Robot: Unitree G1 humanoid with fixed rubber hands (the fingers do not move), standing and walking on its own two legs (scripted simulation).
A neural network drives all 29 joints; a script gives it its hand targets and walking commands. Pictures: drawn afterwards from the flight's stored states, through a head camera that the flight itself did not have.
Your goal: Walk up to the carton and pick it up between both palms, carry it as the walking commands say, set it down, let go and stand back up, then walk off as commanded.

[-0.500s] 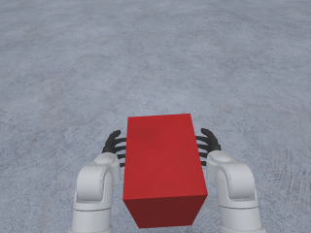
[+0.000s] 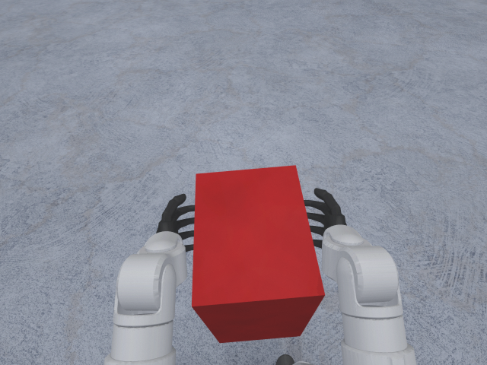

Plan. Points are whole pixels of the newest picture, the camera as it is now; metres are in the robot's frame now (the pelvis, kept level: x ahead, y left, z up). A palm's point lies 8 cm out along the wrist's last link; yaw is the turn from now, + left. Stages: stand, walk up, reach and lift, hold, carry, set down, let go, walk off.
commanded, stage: carry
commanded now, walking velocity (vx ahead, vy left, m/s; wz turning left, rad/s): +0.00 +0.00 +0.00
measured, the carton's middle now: (253, 263) +0.28 +0.00 +0.02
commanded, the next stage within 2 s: none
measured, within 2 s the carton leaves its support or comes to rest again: neither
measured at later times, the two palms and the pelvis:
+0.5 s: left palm (168, 239) +0.28 +0.13 +0.10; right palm (330, 232) +0.28 -0.12 +0.10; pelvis +0.00 +0.00 +0.00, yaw +1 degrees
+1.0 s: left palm (191, 220) +0.31 +0.10 +0.09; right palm (347, 226) +0.30 -0.15 +0.09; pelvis +0.03 +0.00 +0.00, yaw -6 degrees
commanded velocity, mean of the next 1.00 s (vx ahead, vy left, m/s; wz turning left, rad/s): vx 0.00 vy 0.00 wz -0.24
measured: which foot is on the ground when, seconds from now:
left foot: down 0.00-1.00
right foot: down 0.00-1.00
